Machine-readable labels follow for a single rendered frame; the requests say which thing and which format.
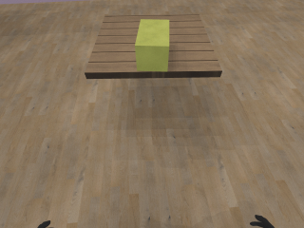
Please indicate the right robot hand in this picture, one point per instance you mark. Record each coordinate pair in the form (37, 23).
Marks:
(262, 222)

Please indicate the carton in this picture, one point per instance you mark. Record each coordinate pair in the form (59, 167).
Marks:
(152, 45)

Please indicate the table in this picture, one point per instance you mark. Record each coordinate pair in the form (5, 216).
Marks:
(191, 54)

